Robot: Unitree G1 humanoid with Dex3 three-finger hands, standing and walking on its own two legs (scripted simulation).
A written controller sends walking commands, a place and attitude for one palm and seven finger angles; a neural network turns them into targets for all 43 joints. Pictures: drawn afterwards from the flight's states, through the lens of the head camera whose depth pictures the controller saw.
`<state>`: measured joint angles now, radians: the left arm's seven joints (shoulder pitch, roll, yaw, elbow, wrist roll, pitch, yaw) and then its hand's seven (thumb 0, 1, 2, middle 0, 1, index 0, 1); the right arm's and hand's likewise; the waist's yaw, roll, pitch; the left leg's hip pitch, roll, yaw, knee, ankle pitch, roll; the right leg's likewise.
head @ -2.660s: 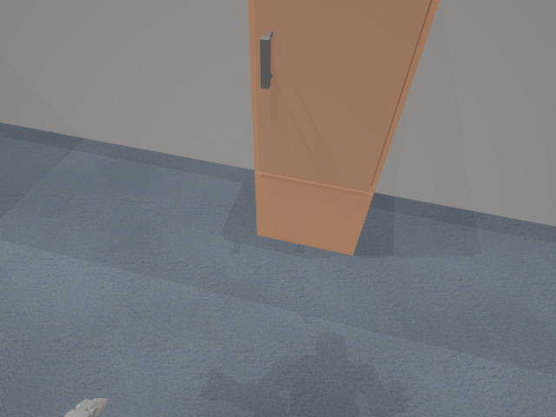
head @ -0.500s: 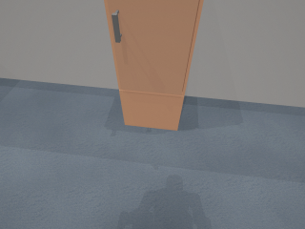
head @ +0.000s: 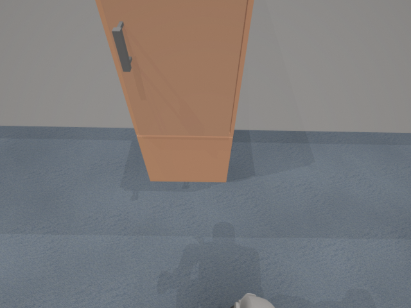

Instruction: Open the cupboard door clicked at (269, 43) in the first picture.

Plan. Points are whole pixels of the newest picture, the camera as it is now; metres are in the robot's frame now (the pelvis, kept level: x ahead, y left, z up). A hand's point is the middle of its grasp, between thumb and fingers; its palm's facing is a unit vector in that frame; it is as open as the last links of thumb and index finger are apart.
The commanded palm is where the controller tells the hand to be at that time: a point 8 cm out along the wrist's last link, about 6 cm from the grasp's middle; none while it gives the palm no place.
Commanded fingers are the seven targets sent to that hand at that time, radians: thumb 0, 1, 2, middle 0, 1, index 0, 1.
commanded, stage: take the last steps up to it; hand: left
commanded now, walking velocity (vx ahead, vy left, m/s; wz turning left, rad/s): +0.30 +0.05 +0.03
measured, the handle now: (123, 47) +0.79 +0.26 +0.08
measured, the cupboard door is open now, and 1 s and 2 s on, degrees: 0 0 0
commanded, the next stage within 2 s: come to a stop and stand still in 0.42 s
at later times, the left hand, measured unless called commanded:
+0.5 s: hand out of the picture +0.15 +0.23 -0.19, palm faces +0.10 -0.98 -0.16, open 7.4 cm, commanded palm none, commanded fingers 0.00 0.90 0.90 -0.20 -0.30 -0.20 -0.30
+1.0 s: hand (124, 233) +0.31 +0.21 -0.16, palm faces +0.06 -0.96 -0.26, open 7.4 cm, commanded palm none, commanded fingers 0.00 0.90 0.90 -0.20 -0.30 -0.20 -0.30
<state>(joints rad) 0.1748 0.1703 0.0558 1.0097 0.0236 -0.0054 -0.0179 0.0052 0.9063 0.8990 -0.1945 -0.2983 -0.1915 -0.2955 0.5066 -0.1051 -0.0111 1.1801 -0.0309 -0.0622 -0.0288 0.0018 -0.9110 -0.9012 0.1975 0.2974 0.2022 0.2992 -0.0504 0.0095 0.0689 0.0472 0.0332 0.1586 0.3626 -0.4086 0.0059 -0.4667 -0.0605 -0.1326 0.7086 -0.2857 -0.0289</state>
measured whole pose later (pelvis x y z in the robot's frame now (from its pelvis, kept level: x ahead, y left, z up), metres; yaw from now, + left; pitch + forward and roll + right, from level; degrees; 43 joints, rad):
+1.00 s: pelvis +0.24 +0.03 +0.00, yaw +2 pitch +0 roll +1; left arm 0.15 0.14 0.05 0.99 0.02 0.01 0.05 0.00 0.91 0.90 -0.20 -0.30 -0.20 -0.30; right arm 0.17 -0.18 -0.08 1.06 -0.02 0.06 -0.03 0.01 -0.92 -0.90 0.20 0.30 0.20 0.30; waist -0.01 0.03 0.11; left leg -0.45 0.00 0.01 1.15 -0.49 -0.05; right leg -0.32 -0.05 -0.11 0.56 -0.24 -0.04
